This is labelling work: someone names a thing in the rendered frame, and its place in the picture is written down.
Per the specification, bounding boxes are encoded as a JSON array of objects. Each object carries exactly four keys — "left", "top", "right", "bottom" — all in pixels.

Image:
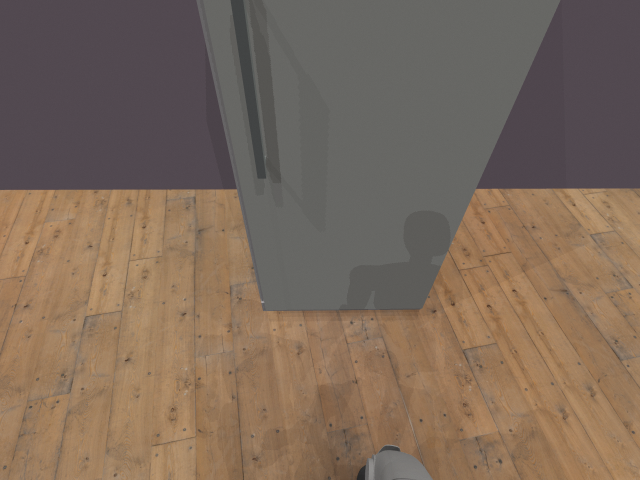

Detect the handle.
[{"left": 231, "top": 0, "right": 267, "bottom": 179}]

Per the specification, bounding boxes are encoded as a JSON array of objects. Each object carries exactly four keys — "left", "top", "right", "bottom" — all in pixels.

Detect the fridge door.
[{"left": 203, "top": 0, "right": 560, "bottom": 310}]

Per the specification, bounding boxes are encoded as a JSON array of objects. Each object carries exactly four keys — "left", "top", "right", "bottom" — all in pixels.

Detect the robot right shin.
[{"left": 376, "top": 445, "right": 401, "bottom": 455}]

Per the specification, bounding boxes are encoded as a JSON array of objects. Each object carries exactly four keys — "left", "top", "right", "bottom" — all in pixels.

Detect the robot right thigh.
[{"left": 365, "top": 450, "right": 433, "bottom": 480}]

